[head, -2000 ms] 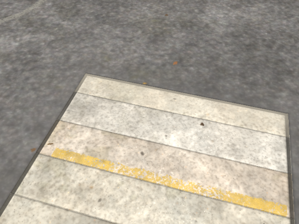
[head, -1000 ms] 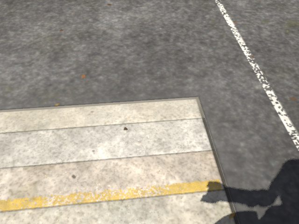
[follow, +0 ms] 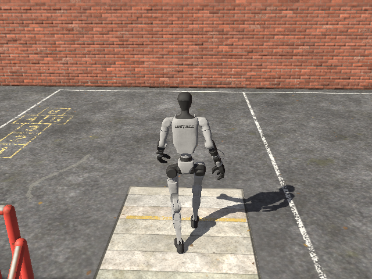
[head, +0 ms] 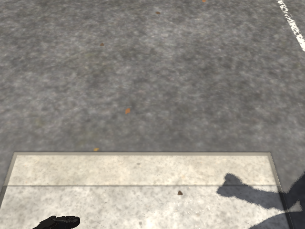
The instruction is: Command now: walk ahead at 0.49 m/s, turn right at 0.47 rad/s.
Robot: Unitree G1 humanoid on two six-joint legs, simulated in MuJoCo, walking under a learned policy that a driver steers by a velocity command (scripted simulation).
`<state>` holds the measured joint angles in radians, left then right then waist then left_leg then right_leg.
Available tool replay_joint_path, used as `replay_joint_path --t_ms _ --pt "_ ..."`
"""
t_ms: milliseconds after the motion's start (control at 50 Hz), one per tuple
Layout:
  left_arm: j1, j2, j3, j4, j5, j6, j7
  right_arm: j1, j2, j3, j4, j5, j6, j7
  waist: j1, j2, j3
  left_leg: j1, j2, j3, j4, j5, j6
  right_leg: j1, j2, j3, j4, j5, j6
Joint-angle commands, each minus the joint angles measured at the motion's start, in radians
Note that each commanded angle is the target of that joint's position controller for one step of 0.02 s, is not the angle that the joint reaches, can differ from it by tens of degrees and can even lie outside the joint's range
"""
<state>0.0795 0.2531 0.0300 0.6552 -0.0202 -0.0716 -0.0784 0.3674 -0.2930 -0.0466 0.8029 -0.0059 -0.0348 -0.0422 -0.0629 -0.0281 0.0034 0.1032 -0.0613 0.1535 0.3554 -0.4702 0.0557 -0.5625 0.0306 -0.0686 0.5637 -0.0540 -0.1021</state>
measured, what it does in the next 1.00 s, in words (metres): walks ahead, turning right: left foot, then right foot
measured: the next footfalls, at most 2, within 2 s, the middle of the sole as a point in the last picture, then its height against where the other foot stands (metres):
left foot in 0.44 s outside the picture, level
right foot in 0.98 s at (201, 194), level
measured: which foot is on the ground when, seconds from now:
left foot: down 0.00-0.02, up 0.04-0.42, down 0.44-0.96, up 0.98-1.00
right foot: down 0.00-0.44, up 0.46-0.96, down 0.98-1.00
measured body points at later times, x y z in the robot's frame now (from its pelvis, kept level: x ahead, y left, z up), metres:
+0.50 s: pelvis +0.31 +0.04 +0.00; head +0.33 +0.04 +0.45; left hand +0.46 +0.29 -0.11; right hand +0.42 -0.26 -0.06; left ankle +0.42 +0.13 -0.72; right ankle +0.14 -0.06 -0.66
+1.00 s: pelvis +0.53 -0.09 +0.00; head +0.56 -0.12 +0.45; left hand +0.86 -0.04 -0.06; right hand +0.36 -0.34 -0.13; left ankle +0.44 +0.13 -0.68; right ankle +0.57 -0.22 -0.72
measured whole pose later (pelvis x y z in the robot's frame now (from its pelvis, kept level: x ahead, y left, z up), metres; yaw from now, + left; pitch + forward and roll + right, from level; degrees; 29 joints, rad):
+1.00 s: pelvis +0.53 -0.09 +0.00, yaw -37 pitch +2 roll +1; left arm 0.05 0.28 0.06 0.57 -0.02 -0.02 -0.05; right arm 0.35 -0.32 -0.07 0.83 0.01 -0.05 -0.02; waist -0.07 -0.01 0.06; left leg -0.03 0.10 0.19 0.73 -0.52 -0.04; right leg -0.51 0.02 -0.05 0.63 -0.15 -0.10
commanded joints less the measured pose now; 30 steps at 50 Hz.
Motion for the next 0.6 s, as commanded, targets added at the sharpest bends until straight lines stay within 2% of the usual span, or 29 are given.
replay_joint_path --t_ms 20,40,60,80,100,120,140,160,200,240,280,320,360,400,420,440,460,480,500,520,540,560,600 --pt "0.357 0.241 0.09 -0.015 0.004 -0.001 0.03 -0.068 -0.181 -0.036 -0.105 -0.011 -0.013 -0.016 0.245 0.045 -0.247 -0.27 0.212 -0.024 0.698 1.104 -0.013 0.596 -0.072 0.181 -0.065 0.04 -0.131" --pt "0.354 0.309 0.105 -0.018 -0.005 -0.002 0.037 0.044 -0.034 0.008 -0.138 -0.025 -0.043 0.01 0.144 -0.251 -0.361 -0.797 -0.033 -0.123 1.146 -0.041 -0.118 1.028 -0.366 0.772 -0.085 -0.039 -0.375" --pt "0.369 0.231 0.088 -0.02 -0.006 0.004 0.049 -0.024 -0.131 -0.006 -0.152 0.002 -0.09 0.038 0.207 -0.084 -0.428 -0.905 0.006 -0.32 1.192 -0.036 -0.083 1.042 -0.356 0.868 -0.204 -0.201 -0.358" --pt "0.325 0.195 0.077 -0.032 0.005 0.005 0.059 -0.136 -0.152 -0.011 -0.2 0.046 -0.11 0.049 0.201 -0.033 -0.267 -0.955 0.062 -0.325 1.128 0.038 -0.073 0.916 -0.322 0.715 -0.232 -0.222 -0.299" --pt "0.247 0.177 0.071 -0.043 0.006 0.005 0.059 -0.164 -0.13 -0.002 -0.219 0.033 -0.12 0.05 0.135 0.084 -0.134 -0.927 0.096 -0.291 1.004 0.091 -0.057 0.721 -0.276 0.62 -0.272 -0.137 -0.259" --pt "0.185 0.144 0.061 -0.057 0.005 0.002 0.061 -0.165 -0.13 -0.008 -0.212 0.004 -0.114 0.045 0.095 0.103 -0.08 -0.874 0.128 -0.276 0.907 0.118 -0.062 0.598 -0.233 0.542 -0.289 -0.037 -0.236" --pt "0.152 0.139 0.056 -0.071 0.016 0.003 0.064 -0.14 -0.128 -0.011 -0.21 -0.007 -0.103 0.046 0.059 0.065 -0.038 -0.807 0.141 -0.267 0.874 0.127 -0.074 0.481 -0.202 0.497 -0.318 0.038 -0.236" --pt "0.133 0.139 0.058 -0.073 0.015 0.004 0.066 -0.119 -0.125 -0.012 -0.208 -0.011 -0.09 0.045 0.037 0.04 -0.019 -0.775 0.15 -0.256 0.829 0.131 -0.089 0.409 -0.184 0.473 -0.337 0.077 -0.236" --pt "0.133 0.159 0.063 -0.059 0.01 0.002 0.074 -0.119 -0.098 0.0 -0.209 -0.016 -0.073 0.04 0.026 0.02 -0.002 -0.727 0.155 -0.216 0.696 0.155 -0.124 0.288 -0.156 0.392 -0.342 0.179 -0.227" --pt "0.14 0.191 0.073 -0.046 0.004 0.008 0.085 -0.195 -0.055 0.02 -0.23 -0.021 -0.069 0.037 0.049 -0.003 0.004 -0.646 0.133 -0.182 0.517 0.287 -0.144 0.189 -0.095 0.31 -0.329 0.158 -0.186" --pt "0.188 0.203 0.078 -0.025 -0.005 0.018 0.091 -0.278 -0.045 0.025 -0.242 -0.012 -0.072 0.042 0.099 -0.033 -0.017 -0.572 0.091 -0.172 0.353 0.458 -0.15 0.177 -0.063 0.293 -0.299 0.066 -0.144" --pt "0.235 0.205 0.079 -0.009 -0.01 0.027 0.091 -0.319 -0.069 0.016 -0.253 0.007 -0.076 0.046 0.125 -0.055 -0.039 -0.535 0.063 -0.191 0.262 0.517 -0.148 0.222 -0.079 0.342 -0.261 -0.022 -0.121" --pt "0.247 0.198 0.078 -0.004 -0.015 0.031 0.092 -0.317 -0.101 -0.001 -0.256 0.016 -0.082 0.049 0.115 -0.076 -0.05 -0.511 0.067 -0.23 0.2 0.484 -0.129 0.29 -0.112 0.419 -0.201 -0.117 -0.094" --pt "0.232 0.184 0.076 -0.009 -0.008 0.033 0.09 -0.256 -0.125 -0.023 -0.242 0.019 -0.088 0.05 0.069 -0.095 -0.057 -0.428 0.066 -0.227 0.164 0.416 -0.088 0.315 -0.126 0.466 -0.121 -0.155 -0.061" --pt "0.232 0.153 0.067 -0.014 -0.002 0.031 0.088 -0.181 -0.14 -0.037 -0.227 0.014 -0.091 0.046 0.028 -0.095 -0.081 -0.322 0.079 -0.222 0.144 0.389 -0.059 0.293 -0.097 0.451 -0.04 -0.144 -0.031" --pt "0.233 0.084 0.043 -0.031 0.009 0.026 0.083 -0.05 -0.19 -0.055 -0.219 -0.004 -0.096 0.039 -0.03 -0.004 -0.181 -0.12 0.226 -0.361 0.131 0.308 0.005 0.206 -0.036 0.378 0.214 -0.224 0.012" --pt "0.365 0.018 0.021 -0.062 -0.008 0.013 0.079 0.035 -0.283 -0.076 -0.196 -0.026 -0.082 0.039 0.019 0.33 -0.311 0.172 0.461 -0.822 0.012 0.078 0.164 -0.09 0.088 0.233 0.564 -0.536 0.076" --pt "0.374 0.108 0.035 -0.048 -0.027 0.012 0.081 0.042 -0.228 -0.07 -0.192 -0.008 -0.076 0.046 0.005 0.329 -0.282 0.166 0.504 -1.029 -0.064 -0.207 0.195 -0.248 0.017 0.239 0.74 -0.511 0.093" --pt "0.282 0.171 0.054 -0.052 -0.024 0.019 0.084 -0.002 -0.164 -0.054 -0.207 0.0 -0.073 0.041 -0.023 0.211 -0.162 0.069 0.459 -0.885 -0.077 -0.215 0.156 -0.283 -0.021 0.232 0.8 -0.411 0.099" --pt "0.212 0.177 0.058 -0.066 -0.008 0.026 0.087 -0.046 -0.135 -0.044 -0.206 -0.005 -0.067 0.039 -0.017 0.134 -0.091 -0.041 0.413 -0.724 -0.069 -0.059 0.124 -0.259 -0.053 0.201 0.791 -0.334 0.103" --pt "0.174 0.167 0.06 -0.079 0.003 0.027 0.086 -0.076 -0.109 -0.036 -0.199 -0.01 -0.064 0.039 -0.003 0.117 -0.041 -0.129 0.367 -0.607 -0.077 0.085 0.115 -0.232 -0.079 0.201 0.748 -0.284 0.102" --pt "0.169 0.153 0.062 -0.083 -0.001 0.031 0.082 -0.094 -0.09 -0.029 -0.191 -0.015 -0.065 0.037 0.018 0.138 -0.013 -0.189 0.332 -0.513 -0.099 0.175 0.104 -0.192 -0.103 0.199 0.714 -0.254 0.101" --pt "0.181 0.121 0.058 -0.08 -0.008 0.043 0.076 -0.099 -0.075 -0.028 -0.167 -0.008 -0.072 0.036 0.034 0.166 -0.001 -0.23 0.307 -0.405 -0.139 0.262 0.107 -0.153 -0.117 0.176 0.665 -0.233 0.104"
